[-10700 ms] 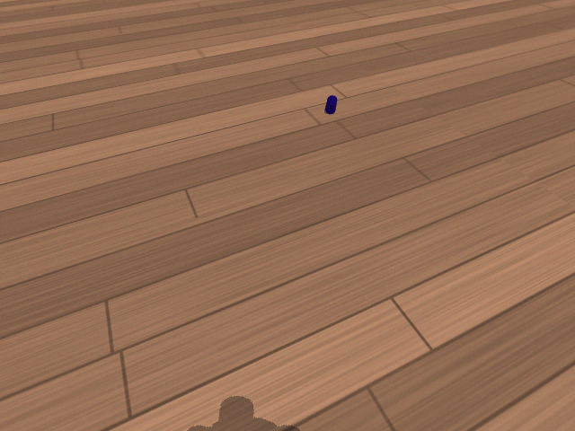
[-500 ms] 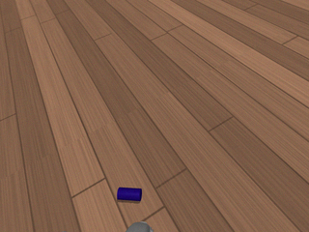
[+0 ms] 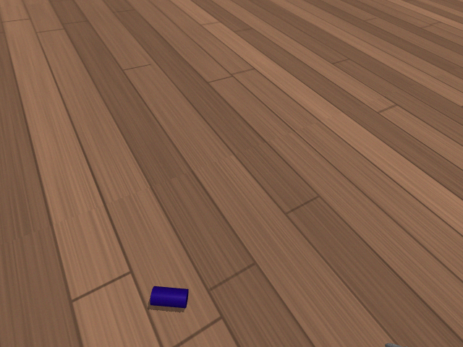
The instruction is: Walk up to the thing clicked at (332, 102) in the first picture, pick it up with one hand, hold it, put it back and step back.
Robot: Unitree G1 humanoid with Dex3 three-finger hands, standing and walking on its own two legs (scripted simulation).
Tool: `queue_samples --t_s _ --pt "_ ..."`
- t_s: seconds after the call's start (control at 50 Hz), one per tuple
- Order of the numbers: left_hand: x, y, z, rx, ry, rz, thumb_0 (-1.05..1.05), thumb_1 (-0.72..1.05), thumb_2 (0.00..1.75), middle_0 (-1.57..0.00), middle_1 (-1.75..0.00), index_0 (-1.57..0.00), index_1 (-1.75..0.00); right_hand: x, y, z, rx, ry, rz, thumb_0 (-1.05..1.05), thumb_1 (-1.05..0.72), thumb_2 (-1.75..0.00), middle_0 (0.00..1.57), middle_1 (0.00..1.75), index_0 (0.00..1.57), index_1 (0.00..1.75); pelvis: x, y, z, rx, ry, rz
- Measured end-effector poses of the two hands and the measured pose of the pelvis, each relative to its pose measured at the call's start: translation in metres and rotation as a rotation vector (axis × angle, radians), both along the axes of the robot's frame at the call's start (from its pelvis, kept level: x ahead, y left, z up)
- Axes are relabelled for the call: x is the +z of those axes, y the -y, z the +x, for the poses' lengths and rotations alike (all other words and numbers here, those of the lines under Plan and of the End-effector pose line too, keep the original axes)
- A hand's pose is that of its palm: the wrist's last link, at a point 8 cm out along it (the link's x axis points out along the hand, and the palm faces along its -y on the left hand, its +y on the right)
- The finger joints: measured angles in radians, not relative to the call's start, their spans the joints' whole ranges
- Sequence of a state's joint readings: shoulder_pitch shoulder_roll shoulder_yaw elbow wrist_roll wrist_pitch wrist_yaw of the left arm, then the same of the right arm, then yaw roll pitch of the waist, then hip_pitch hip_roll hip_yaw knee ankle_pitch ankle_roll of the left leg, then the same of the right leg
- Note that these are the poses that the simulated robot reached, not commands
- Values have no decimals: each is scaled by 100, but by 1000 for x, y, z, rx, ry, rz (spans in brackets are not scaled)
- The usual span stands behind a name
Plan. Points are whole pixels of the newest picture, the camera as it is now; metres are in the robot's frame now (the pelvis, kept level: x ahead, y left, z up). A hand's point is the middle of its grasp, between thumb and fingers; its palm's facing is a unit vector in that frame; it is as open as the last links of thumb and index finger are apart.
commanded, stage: walk up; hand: left
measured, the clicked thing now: (169, 297) +0.45 +0.22 -0.73
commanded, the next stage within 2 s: stand in 0.98 s
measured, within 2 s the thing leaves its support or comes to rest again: neither
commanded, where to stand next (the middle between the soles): +0.08 -0.02 m, yaw +1 degrees
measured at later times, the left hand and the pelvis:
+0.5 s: hand out of the picture +0.05 +0.21 -0.11, palm faces +0.06 -0.88 -0.47, open 7.4 cm; pelvis +0.01 -0.07 +0.01, yaw +2 degrees
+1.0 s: hand out of the picture +0.08 +0.24 -0.15, palm faces +0.04 -0.93 -0.37, open 7.4 cm; pelvis +0.02 -0.03 +0.00, yaw +3 degrees
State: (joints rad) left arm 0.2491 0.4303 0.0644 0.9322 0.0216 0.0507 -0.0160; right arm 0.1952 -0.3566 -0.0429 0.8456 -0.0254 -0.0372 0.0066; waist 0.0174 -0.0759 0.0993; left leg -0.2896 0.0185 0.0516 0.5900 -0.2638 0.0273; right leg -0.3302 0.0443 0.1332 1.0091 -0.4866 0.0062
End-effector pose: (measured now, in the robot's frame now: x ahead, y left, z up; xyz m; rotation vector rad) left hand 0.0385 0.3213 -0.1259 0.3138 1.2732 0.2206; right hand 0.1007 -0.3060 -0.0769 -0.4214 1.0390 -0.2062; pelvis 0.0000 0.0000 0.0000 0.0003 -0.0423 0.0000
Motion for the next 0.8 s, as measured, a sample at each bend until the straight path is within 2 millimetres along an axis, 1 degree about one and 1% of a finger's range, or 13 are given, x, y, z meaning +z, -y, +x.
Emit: queue_samples --t_s 0.06,0.12,0.18,0.24,0.3,0.34,0.4,0.48,0.54,0.62,0.66,0.72,0.8 --pt "6 4 -13 -19 -22 3 0 90 90 -20 -30 -20 -30 5 17 -19 -17 16 -6 0 -90 -90 21 30 21 30 2 8 -1 -22 13 -6" --pt "15 11 -17 -35 -12 17 0 90 90 -20 -30 -20 -30 4 39 -41 -38 -7 -12 0 -89 -90 21 30 21 30 3 20 -5 -33 23 -9" --pt "23 21 -20 -39 14 51 0 90 90 -20 -30 -20 -30 -7 64 -57 -63 -51 -11 0 -89 -90 20 30 21 30 0 36 -8 -31 25 -3" --pt "28 35 -29 -28 29 97 0 90 90 -20 -30 -20 -30 -27 84 -64 -98 -88 4 0 -90 -90 20 30 21 30 -7 51 -11 -27 31 -8" --pt "38 53 -36 -11 28 109 0 90 90 -20 -30 -20 -30 -38 85 -65 -109 -124 50 1 -90 -90 20 30 21 30 -2 59 -9 -28 27 4" --pt "45 63 -34 -1 39 109 0 90 90 -20 -30 -20 -30 -44 82 -64 -104 -141 86 1 -90 -90 20 30 20 30 2 62 -7 -22 23 2" --pt "54 71 -25 9 71 113 0 90 90 -21 -30 -21 -30 -52 75 -65 -87 -183 124 0 -90 -90 20 30 20 30 7 65 -2 -3 15 -2" --pt "61 72 -8 16 119 130 0 90 90 -21 -30 -21 -30 -57 66 -65 -62 -242 150 0 -90 -90 20 30 21 30 9 66 7 20 8 -2" --pt "63 67 3 17 142 136 0 90 90 -21 -30 -21 -30 -56 59 -58 -42 -266 152 0 -90 -90 20 30 21 30 9 63 13 37 4 0" --pt "57 55 11 17 141 129 0 90 90 -21 -30 -21 -30 -51 49 -35 -10 -252 136 0 -90 -90 20 30 21 30 7 54 18 52 -1 5" --pt "49 47 14 19 132 118 0 90 90 -21 -30 -21 -30 -48 43 -19 6 -225 120 0 -90 -90 20 30 21 30 4 47 20 60 -4 4" --pt "31 34 20 30 113 93 0 90 90 -21 -30 -21 -30 -43 33 4 21 -167 85 0 -90 -90 20 30 21 30 -3 36 22 65 -2 21" --pt "19 33 31 51 104 49 0 90 90 -20 -30 -20 -30 -30 20 27 45 -103 65 0 -90 -90 20 30 21 30 -1 29 23 75 -2 9"
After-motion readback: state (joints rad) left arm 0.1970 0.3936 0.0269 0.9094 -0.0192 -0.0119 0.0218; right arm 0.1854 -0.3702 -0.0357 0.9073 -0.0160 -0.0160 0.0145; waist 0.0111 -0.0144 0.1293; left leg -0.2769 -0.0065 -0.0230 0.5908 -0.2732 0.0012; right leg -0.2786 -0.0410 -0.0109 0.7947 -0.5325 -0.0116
